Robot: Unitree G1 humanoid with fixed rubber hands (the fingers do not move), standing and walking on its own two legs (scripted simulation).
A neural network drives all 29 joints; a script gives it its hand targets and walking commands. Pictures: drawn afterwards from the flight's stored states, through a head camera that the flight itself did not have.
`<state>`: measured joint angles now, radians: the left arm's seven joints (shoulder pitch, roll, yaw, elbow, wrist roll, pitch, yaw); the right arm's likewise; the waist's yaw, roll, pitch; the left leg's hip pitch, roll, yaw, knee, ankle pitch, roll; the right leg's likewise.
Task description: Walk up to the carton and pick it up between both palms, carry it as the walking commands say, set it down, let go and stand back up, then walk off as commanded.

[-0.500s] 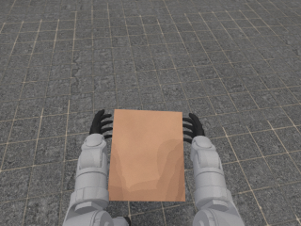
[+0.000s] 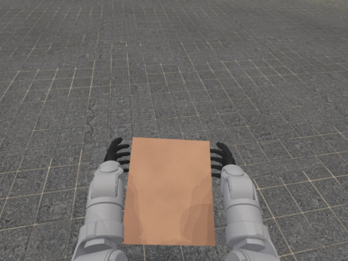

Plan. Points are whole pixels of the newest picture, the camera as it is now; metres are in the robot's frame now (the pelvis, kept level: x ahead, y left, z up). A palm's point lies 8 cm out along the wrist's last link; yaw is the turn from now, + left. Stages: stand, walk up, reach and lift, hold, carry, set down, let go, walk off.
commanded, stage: reach and lift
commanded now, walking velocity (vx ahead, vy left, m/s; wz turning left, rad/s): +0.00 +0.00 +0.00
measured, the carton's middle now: (167, 193) +0.30 +0.03 -0.06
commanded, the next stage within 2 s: hold in 1.34 s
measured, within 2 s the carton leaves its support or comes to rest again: neither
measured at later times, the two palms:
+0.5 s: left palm (119, 164) +0.31 +0.15 +0.06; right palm (236, 172) +0.31 -0.13 +0.06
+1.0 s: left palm (120, 164) +0.31 +0.15 +0.06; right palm (239, 175) +0.30 -0.14 +0.06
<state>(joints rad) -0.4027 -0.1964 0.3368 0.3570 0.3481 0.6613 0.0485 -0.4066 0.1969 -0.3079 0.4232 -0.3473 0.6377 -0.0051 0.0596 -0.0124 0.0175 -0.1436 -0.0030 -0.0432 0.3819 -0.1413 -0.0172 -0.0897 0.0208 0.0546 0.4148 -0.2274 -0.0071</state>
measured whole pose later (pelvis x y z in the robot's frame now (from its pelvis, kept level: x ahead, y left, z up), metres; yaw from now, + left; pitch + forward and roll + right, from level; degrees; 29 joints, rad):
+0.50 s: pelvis +0.00 +0.00 +0.00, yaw +0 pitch -7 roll +0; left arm -0.40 -0.20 0.30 0.33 0.35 0.73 0.03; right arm -0.40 0.20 -0.31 0.36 -0.35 0.71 -0.01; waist 0.01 -0.01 0.04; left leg -0.10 -0.01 -0.05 0.37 -0.14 -0.01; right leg -0.04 0.02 0.05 0.39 -0.22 0.00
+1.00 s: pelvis +0.01 +0.01 +0.00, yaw +0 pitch -7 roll +0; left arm -0.35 -0.18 0.24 0.31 0.31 0.75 0.04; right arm -0.33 0.17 -0.26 0.31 -0.32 0.74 0.00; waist -0.01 -0.01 0.02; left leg -0.09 -0.01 -0.04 0.36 -0.15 0.00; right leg -0.02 0.01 0.06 0.37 -0.22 0.01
